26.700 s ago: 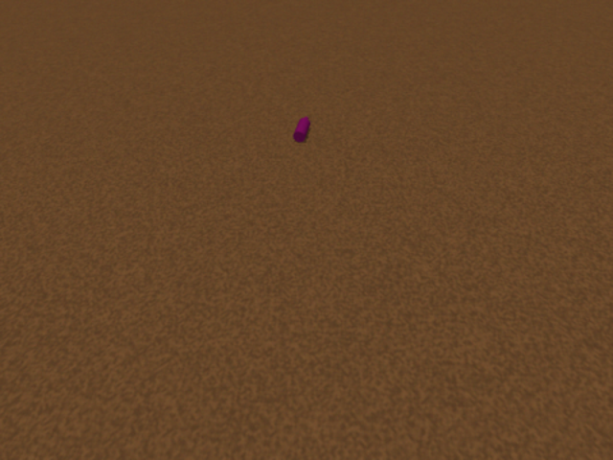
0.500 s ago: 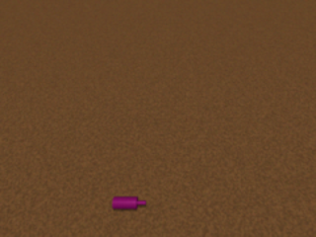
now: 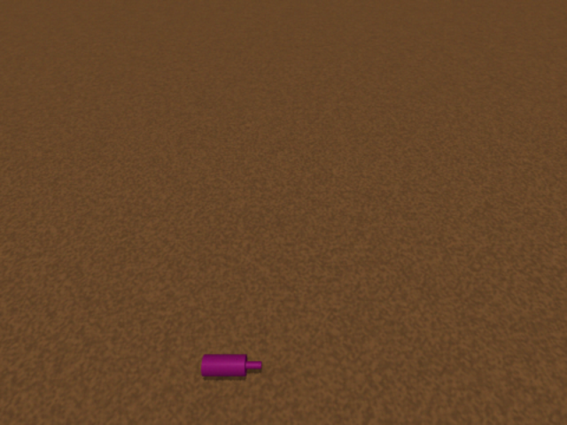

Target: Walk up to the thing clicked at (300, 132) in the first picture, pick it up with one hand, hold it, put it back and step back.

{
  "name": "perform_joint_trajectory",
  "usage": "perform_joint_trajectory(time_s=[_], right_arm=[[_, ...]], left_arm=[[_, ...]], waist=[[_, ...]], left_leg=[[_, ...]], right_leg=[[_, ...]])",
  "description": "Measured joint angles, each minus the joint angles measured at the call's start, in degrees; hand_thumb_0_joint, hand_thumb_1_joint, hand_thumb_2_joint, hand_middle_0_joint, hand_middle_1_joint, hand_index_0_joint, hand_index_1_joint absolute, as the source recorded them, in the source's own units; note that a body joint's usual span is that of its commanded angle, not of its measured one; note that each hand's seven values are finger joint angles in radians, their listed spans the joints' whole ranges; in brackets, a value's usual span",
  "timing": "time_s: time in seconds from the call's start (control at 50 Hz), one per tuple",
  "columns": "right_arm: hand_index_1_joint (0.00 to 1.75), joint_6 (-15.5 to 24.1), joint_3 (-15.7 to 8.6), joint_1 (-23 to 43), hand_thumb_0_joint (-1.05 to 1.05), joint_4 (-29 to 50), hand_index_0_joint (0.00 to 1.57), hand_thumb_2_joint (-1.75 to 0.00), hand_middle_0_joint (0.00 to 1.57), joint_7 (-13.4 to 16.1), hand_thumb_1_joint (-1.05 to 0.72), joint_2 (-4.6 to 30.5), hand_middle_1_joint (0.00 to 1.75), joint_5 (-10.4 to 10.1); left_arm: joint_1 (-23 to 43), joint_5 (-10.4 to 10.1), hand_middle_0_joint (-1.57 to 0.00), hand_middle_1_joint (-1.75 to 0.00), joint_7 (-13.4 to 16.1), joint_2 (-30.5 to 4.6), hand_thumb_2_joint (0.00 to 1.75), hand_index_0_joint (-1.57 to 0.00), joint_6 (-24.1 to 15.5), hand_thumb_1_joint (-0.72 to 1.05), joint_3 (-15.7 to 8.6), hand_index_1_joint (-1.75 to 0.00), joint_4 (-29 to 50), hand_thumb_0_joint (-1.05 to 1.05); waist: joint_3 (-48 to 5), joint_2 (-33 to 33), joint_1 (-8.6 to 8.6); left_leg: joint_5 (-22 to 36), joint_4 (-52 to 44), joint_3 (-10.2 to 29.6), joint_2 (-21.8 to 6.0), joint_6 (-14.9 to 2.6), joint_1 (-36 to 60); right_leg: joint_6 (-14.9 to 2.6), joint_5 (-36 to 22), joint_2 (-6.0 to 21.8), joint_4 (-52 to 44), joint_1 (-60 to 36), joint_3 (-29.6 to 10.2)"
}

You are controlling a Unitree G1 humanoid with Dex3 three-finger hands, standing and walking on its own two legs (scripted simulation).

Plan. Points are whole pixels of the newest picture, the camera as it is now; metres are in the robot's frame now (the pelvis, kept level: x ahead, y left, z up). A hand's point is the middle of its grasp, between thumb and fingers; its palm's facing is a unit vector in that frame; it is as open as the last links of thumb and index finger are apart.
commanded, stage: stand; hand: left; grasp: from above
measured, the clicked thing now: (232, 365) +0.46 +0.21 -0.75
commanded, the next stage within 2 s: rise first in 0.04 s
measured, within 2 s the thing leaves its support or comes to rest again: neither
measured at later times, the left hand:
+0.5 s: hand out of the picture +0.14 +0.25 -0.18, palm faces -0.04 -0.93 -0.37, open 11.2 cm
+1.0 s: hand out of the picture +0.12 +0.27 -0.23, palm faces -0.15 -0.88 -0.46, open 14.1 cm
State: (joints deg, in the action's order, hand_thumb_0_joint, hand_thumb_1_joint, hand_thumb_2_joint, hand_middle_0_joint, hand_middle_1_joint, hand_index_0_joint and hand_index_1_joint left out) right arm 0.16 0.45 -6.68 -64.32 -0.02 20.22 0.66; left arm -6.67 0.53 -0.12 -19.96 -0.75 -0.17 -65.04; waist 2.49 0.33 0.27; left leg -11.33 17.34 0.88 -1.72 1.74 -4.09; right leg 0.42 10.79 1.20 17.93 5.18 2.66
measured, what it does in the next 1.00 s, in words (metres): lowers itself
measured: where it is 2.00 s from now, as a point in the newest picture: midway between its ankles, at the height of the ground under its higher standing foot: outside the picture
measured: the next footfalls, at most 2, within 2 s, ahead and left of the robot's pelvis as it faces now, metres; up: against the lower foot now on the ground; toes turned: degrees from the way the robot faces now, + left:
none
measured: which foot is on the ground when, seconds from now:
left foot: down 0.00-1.00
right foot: down 0.00-1.00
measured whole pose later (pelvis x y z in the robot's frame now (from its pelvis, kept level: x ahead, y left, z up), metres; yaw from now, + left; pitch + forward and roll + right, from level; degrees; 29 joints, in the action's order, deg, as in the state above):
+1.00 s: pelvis -0.02 +0.02 -0.10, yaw -1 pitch +17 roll -2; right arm 8.8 -1.2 -11.7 -32.1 2.1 13.1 0.0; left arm -15.6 12.7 1.7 -17.3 15.1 -6.0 -23.7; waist -7.1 0.5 -1.5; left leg -32.0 66.1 1.4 -1.9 0.1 -51.6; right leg 1.9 28.8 1.5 62.7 51.2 1.5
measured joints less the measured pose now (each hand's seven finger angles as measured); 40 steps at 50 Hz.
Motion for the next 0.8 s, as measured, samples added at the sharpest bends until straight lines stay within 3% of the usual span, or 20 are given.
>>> perform_joint_trajectory(time_s=[0.16,0.2,0.24,0.32,0.4,0.6,0.8], right_arm=[[0.3,0.04,0.03,-0.18,0.0,0.1,0.2,-0.89,0.2,-0.07,-0.91,-0.05,0.3,0.07],[0.3,0.35,0.07,-1.89,0.0,4.8,0.2,-0.89,0.2,0.9,-0.91,-0.19,0.3,-1.71],[0.3,1.39,-0.06,-3.05,0.0,9.27,0.2,-0.9,0.2,1.77,-0.92,-0.84,0.3,-2.81],[0.3,2.2,-0.9,-3.81,0.0,15.02,0.2,-0.89,0.2,2.02,-0.92,-3.45,0.3,-2.42],[0.3,2.28,-1.73,-5.53,0.0,19.23,0.2,-0.89,0.2,1.54,-0.92,-5.57,0.3,-1.93],[0.3,3.68,-1.89,-8.19,0.01,25.81,0.2,-0.89,0.2,1.0,-0.9,-6.27,0.3,-1.9],[0.3,6.72,-2.43,-6.35,0.01,29.35,0.2,-0.89,0.2,1.69,-0.9,-6.26,0.3,-1.21]], left_arm=[[-0.17,-0.04,-0.2,-0.3,-0.07,-0.1,0.9,-0.2,0.09,0.9,-0.06,-0.31,0.0,0.0],[-0.39,-1.33,-0.19,-0.32,0.59,0.49,0.9,-0.19,-0.15,0.88,-0.91,-0.33,3.03,0.0],[2.17,-1.25,-0.19,-0.37,0.63,1.23,0.91,-0.19,-0.96,0.84,-2.53,-0.37,3.65,0.0],[8.67,1.81,-0.14,-0.54,-0.65,0.76,0.92,-0.15,-0.62,0.66,-6.08,-0.55,2.21,0.0],[9.21,4.6,-0.09,-0.76,-0.75,0.69,0.94,-0.11,1.24,0.42,-8.37,-0.75,6.48,0.0],[2.71,7.76,-0.06,-1.02,0.92,2.63,0.96,-0.08,9.82,-0.23,-8.38,-1.01,17.22,0.0],[-4.3,10.49,-0.07,-1.05,1.19,2.89,0.99,-0.07,12.87,-0.5,-7.03,-1.06,31.86,-0.01]], waist=[[-0.08,-0.12,0.0],[-0.37,0.02,-0.17],[0.25,0.1,-0.23],[-0.39,-0.7,-0.71],[-1.8,-1.06,-1.22],[-5.89,-0.23,-2.31],[-7.98,-0.31,-1.78]], left_leg=[[0.21,0.02,-0.01,0.1,-0.06,-0.17],[-0.52,2.35,0.15,0.22,-0.21,-3.05],[-1.39,5.27,0.32,0.27,-0.31,-6.29],[-3.55,12.06,0.14,0.11,-0.17,-14.44],[-5.99,17.48,-0.54,-0.12,-0.25,-19.68],[-11.61,28.54,-0.93,-0.04,-1.06,-29.03],[-17.42,41.12,-0.26,-0.07,-1.48,-39.81]], right_leg=[[0.05,-0.18,0.1,0.07,0.19,-0.02],[0.03,0.48,0.24,2.19,2.91,0.08],[-0.01,1.21,0.33,4.77,5.95,0.15],[-0.17,3.17,0.25,11.38,14.18,-0.25],[-0.13,5.16,0.08,16.6,19.69,-1.1],[0.72,9.84,0.27,26.39,28.68,-1.81],[1.3,15.02,0.37,37.74,38.79,-1.57]])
